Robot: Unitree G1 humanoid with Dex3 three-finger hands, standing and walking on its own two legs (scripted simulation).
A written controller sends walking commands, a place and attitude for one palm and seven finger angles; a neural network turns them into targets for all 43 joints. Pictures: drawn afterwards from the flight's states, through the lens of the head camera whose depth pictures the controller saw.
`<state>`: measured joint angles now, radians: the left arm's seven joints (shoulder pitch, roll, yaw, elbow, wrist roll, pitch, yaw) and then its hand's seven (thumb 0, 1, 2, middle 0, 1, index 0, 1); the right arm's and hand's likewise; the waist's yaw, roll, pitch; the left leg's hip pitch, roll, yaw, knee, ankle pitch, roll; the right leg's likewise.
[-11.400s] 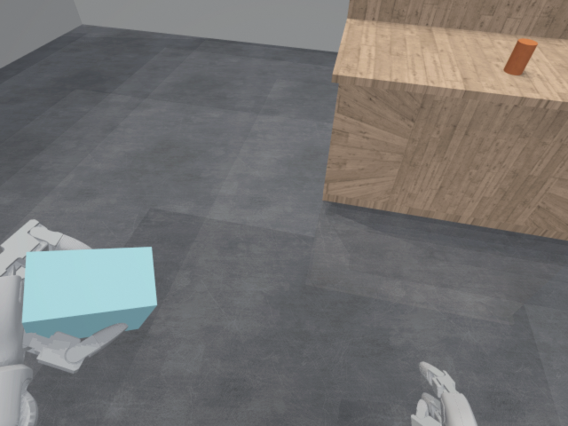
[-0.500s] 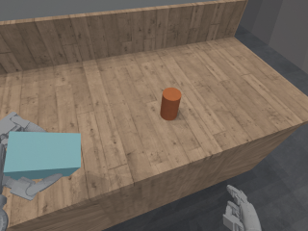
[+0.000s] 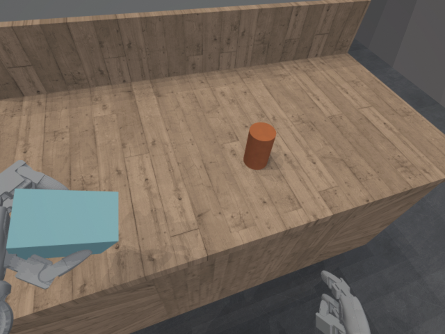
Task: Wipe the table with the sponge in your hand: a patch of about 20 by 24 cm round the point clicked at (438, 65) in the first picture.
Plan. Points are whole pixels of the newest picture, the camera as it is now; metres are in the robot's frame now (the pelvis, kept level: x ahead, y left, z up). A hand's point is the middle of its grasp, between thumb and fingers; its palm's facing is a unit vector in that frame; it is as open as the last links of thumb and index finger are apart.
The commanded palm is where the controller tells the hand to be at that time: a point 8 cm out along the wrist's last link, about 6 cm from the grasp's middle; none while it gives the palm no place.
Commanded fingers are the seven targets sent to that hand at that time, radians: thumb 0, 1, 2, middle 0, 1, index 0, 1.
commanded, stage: shuffle to correct the standing spot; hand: left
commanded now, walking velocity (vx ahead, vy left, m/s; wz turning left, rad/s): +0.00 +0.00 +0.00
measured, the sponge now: (79, 226) +0.23 +0.22 +0.13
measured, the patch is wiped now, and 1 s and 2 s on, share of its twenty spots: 0.00 0.00 0.00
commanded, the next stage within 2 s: come to a stop and stand still in 0.74 s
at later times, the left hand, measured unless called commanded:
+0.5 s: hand (62, 228) +0.21 +0.23 +0.15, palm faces +0.34 -0.84 -0.42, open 10.5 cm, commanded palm +0.15 +0.26 +0.17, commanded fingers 0.00 0.10 1.30 -1.20 -1.60 -1.20 -1.60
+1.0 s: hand (137, 202) +0.25 +0.15 +0.16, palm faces +0.29 -0.86 -0.43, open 10.5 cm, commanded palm +0.20 +0.19 +0.17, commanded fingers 0.00 0.10 1.30 -1.20 -1.60 -1.20 -1.60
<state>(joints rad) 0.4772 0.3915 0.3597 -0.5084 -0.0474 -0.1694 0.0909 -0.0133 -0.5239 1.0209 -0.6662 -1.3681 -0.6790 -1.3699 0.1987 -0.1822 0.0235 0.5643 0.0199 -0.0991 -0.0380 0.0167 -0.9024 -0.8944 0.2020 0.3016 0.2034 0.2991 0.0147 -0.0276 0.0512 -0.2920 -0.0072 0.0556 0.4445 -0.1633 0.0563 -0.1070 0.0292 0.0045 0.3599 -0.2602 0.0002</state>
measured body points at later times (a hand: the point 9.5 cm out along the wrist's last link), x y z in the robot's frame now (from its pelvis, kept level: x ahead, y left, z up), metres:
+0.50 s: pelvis +0.00 -0.02 +0.00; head +0.02 +0.00 +0.45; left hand +0.19 +0.27 +0.18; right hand +0.17 -0.22 -0.08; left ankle +0.05 +0.08 -0.74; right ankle -0.04 -0.12 -0.74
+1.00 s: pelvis +0.03 -0.08 -0.01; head +0.05 -0.08 +0.44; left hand +0.23 +0.19 +0.18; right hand +0.20 -0.33 -0.08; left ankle +0.05 +0.08 -0.73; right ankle -0.04 -0.13 -0.74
